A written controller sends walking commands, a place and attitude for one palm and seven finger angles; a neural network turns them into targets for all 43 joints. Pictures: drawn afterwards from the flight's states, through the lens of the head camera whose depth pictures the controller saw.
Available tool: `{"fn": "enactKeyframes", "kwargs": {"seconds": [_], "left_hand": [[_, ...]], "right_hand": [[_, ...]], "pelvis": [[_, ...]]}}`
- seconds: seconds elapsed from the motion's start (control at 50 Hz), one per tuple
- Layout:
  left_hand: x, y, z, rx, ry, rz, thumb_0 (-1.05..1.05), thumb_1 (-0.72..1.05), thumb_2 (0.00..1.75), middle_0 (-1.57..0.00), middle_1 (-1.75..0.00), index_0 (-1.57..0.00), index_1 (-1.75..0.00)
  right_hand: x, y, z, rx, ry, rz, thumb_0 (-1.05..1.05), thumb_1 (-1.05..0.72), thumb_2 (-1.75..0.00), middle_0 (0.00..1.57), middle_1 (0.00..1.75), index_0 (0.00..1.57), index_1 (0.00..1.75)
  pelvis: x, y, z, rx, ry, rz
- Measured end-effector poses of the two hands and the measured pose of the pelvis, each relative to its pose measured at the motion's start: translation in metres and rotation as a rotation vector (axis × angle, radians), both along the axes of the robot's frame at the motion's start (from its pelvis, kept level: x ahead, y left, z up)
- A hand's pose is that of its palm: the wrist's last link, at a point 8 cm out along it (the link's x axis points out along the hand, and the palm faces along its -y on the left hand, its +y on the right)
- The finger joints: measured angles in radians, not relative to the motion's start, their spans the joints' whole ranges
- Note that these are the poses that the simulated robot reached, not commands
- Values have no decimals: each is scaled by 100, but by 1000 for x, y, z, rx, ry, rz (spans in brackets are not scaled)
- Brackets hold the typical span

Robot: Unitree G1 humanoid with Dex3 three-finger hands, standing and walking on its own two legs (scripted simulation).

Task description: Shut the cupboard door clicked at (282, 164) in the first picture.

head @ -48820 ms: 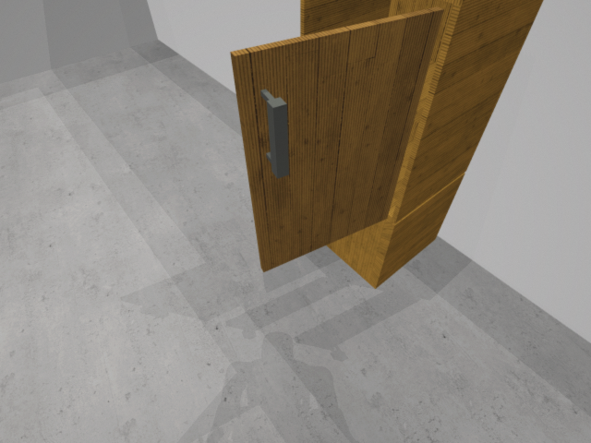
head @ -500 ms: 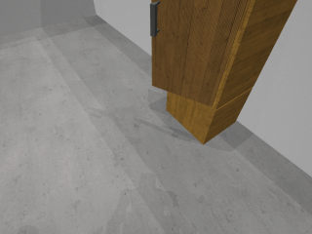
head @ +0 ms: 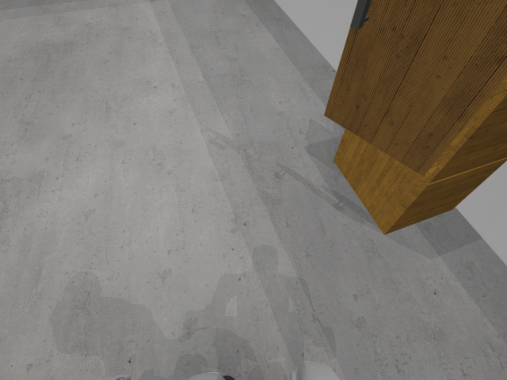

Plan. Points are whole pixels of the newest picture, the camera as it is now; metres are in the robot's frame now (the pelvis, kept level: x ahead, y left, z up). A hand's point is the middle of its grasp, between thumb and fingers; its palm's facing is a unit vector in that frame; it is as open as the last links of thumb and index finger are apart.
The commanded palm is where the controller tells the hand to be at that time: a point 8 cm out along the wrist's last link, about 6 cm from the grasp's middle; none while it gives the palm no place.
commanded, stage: walk to a spot facing it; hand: left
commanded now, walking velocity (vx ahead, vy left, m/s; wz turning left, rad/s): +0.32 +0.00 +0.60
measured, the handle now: out of the picture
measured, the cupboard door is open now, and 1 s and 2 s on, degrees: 25 25 25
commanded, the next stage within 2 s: turn to face it in 0.80 s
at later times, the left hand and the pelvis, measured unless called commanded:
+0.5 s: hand out of the picture +0.08 +0.14 -0.15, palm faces +0.34 -0.90 -0.25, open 7.4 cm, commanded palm none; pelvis +0.12 -0.05 +0.01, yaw +21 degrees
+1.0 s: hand (106, 326) +0.22 +0.28 -0.16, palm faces +0.61 -0.76 -0.20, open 7.4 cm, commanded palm none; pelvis +0.27 +0.07 +0.00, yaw +36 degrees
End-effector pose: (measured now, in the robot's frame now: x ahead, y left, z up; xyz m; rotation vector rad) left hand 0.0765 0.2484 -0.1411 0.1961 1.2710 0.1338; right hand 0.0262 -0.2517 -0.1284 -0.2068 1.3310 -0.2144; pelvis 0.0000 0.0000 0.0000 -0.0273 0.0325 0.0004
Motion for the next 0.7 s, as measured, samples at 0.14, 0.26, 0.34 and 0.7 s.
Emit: {"fn": "enactKeyframes", "kwargs": {"seconds": [0.14,0.26,0.34,0.7], "left_hand": [[29,2,23,28,-105,33,0,91,90,-20,-30,-20,-30],[52,-18,33,49,-174,77,0,91,90,-20,-30,-20,-30],[42,-33,31,74,-180,162,0,91,90,-20,-30,-20,-30],[-76,-99,8,-85,280,643,0,91,90,-20,-30,-20,-30]], "right_hand": [[21,-11,7,15,10,59,0,-91,-90,20,30,20,30],[48,-37,-4,37,54,110,0,-91,-90,20,30,20,30],[89,-53,-15,45,71,174,0,-91,-90,20,30,20,30],[399,102,-7,123,-175,682,1,-92,-90,19,30,19,29]], "pelvis": [[17,-14,9,-4,25,86],[42,-39,5,11,23,168],[64,-53,0,32,16,230],[184,-6,-9,50,4,515]]}}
